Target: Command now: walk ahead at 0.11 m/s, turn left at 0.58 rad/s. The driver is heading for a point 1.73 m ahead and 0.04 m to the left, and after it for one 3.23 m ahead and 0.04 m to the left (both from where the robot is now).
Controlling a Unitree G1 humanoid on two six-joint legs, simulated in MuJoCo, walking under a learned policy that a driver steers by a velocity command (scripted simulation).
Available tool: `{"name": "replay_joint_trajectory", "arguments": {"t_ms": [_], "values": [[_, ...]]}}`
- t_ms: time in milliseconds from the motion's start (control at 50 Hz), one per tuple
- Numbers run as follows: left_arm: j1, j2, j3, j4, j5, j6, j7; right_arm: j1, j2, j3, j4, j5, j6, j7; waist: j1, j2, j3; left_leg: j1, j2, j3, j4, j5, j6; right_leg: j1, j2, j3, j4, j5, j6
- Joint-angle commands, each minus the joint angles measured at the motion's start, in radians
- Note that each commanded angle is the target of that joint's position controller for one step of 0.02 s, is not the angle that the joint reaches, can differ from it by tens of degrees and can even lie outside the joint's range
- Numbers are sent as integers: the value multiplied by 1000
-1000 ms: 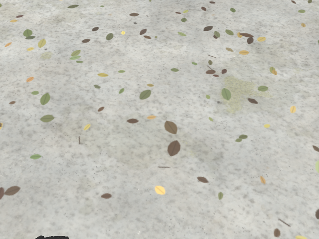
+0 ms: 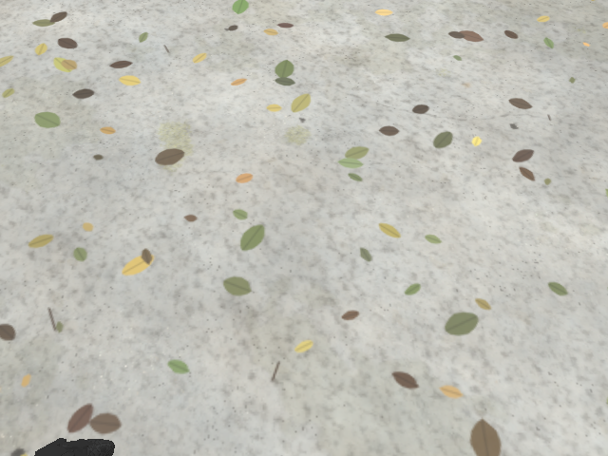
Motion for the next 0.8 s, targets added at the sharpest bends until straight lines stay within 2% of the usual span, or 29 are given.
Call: {"name": "replay_joint_trajectory", "arguments": {"t_ms": [20,60,100,120,140,160,180,200,220,240,260,300,360,400,440,480,520,540,560,580,600,620,640,660,680,720,740,760,800], "values": [[49,73,19,-40,-7,6,-4,-37,-159,-43,-77,5,9,-19,33,125,-220,46,216,-187,-40,418,141,182,54,-34,-98,84,7],[18,83,23,-53,-10,4,-10,-35,-155,-41,-79,4,18,-19,24,147,-204,67,219,-248,-15,328,131,195,71,-19,-171,55,-2],[26,97,33,-57,-11,-6,-16,-46,-146,-38,-86,6,22,-19,34,171,-192,105,219,-316,27,278,112,229,78,-6,-279,41,-22],[53,98,38,-51,-11,-13,-17,-70,-138,-35,-93,10,23,-21,60,179,-185,107,199,-331,60,249,89,285,75,-13,-387,107,-41],[82,114,45,-44,-5,-21,-16,-71,-116,-28,-99,11,23,-22,72,168,-182,74,161,-323,112,170,51,379,30,-1,-492,240,-70],[103,181,59,-55,12,-20,-7,-16,-56,-11,-105,-6,21,-21,40,10,-236,-19,84,-225,296,-117,-4,528,-185,168,-496,451,-150],[102,222,69,-44,41,-3,-6,69,-56,-11,-118,-2,15,-20,-16,-251,-217,-240,-61,-73,485,-552,-65,616,-373,421,-508,683,-343],[111,177,64,-52,27,-1,-7,95,-144,-32,-100,-9,9,-17,6,-230,-233,-297,15,-61,700,-536,-110,606,-417,493,-523,625,-413],[87,118,48,-66,21,0,-3,62,-191,-51,-81,5,18,-17,21,-138,-204,-306,46,-56,784,-454,-126,573,-349,356,-504,550,-378],[51,93,42,-71,13,7,-2,50,-181,-55,-66,10,34,-23,14,-86,-175,-303,64,-40,808,-390,-144,537,-276,244,-501,471,-328],[27,85,38,-75,2,13,1,37,-166,-54,-70,8,48,-26,15,-85,-153,-307,77,-29,816,-343,-157,510,-246,186,-510,418,-306],[23,95,40,-67,7,26,9,17,-106,-38,-86,14,58,-20,20,-115,-127,-267,84,31,755,-277,-170,463,-188,71,-542,399,-294],[52,112,51,-55,10,39,17,-38,-73,-25,-120,13,54,-14,55,-159,-155,-245,112,69,603,-263,-178,531,-210,20,-546,422,-320],[52,132,59,-47,3,43,12,-55,-56,-15,-131,4,50,-6,64,-162,-182,-155,125,81,483,-270,-166,519,-224,1,-539,440,-330],[49,148,64,-39,-7,45,2,-45,-62,-14,-128,1,49,1,65,-174,-192,-82,120,103,384,-262,-150,510,-237,-4,-532,442,-336],[50,156,65,-28,-20,47,-6,-27,-70,-17,-117,0,50,8,59,-173,-185,-24,110,119,262,-221,-127,506,-245,1,-513,402,-330],[36,146,58,-13,-38,50,-8,35,-60,-17,-84,-4,47,16,20,-153,-171,113,84,152,19,-51,-79,449,-218,-26,-459,328,-283],[89,116,48,14,-40,47,-12,41,-80,-20,-82,-9,46,15,22,-107,-164,214,102,108,-73,43,-48,376,-186,-57,-418,225,-215],[119,46,24,11,0,41,-22,48,-146,-30,-94,-16,46,3,56,113,-196,339,298,-142,-110,246,10,240,-96,-154,-229,-23,-111],[76,32,18,-28,15,35,-18,-3,-178,-28,-109,-38,39,3,55,291,-160,236,468,-298,-112,317,177,128,-5,-170,-144,-327,-50],[17,98,37,-27,4,40,-7,-9,-134,-20,-109,-54,20,6,0,220,-148,163,453,-292,-138,224,221,149,-26,-98,-6,-347,-36],[25,116,48,-14,-11,46,-5,-37,-105,-8,-92,-56,3,7,21,199,-128,141,406,-232,-142,190,193,152,-26,-77,58,-312,-36],[57,107,52,14,-11,53,0,-71,-104,-7,-85,-44,-7,6,38,183,-119,144,359,-179,-136,166,154,149,-27,-71,73,-271,-31],[77,110,56,29,-4,61,5,-95,-88,-1,-79,-30,-15,4,44,189,-109,146,344,-153,-124,224,137,150,-31,-62,80,-229,-21],[92,98,55,39,-3,62,4,-104,-74,6,-70,-28,-18,1,55,179,-111,134,327,-123,-110,306,133,181,-27,-63,89,-199,-11],[108,61,42,51,-10,58,0,-110,-51,12,-54,-27,-16,-1,60,162,-131,149,294,-75,-84,368,125,237,-24,-77,1,-163,-4],[93,46,34,51,-12,56,-2,-105,-50,12,-46,-26,-13,-1,48,162,-133,164,289,-72,-71,380,126,258,-21,-85,-63,-159,-3],[90,33,27,56,-13,54,-6,-96,-32,17,-31,-29,-11,-1,39,155,-147,184,298,-69,-63,380,130,289,-26,-86,-130,-156,-4],[98,42,23,65,-22,55,-13,-92,-38,17,-9,-31,-8,-2,34,155,-153,194,311,-78,-52,355,134,351,-17,-105,-251,-102,-9]]}}
Next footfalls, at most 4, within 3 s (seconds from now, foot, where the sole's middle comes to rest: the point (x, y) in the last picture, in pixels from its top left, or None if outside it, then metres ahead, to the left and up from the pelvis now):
0.16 right None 0.17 -0.14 -0.78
0.54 left None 0.06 0.10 -0.78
0.86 right None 0.13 -0.13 -0.78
1.38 right None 0.07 -0.17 -0.78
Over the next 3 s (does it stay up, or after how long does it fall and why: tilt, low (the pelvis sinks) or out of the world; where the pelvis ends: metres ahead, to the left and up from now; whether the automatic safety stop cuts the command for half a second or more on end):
stays up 0.26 0.01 -0.02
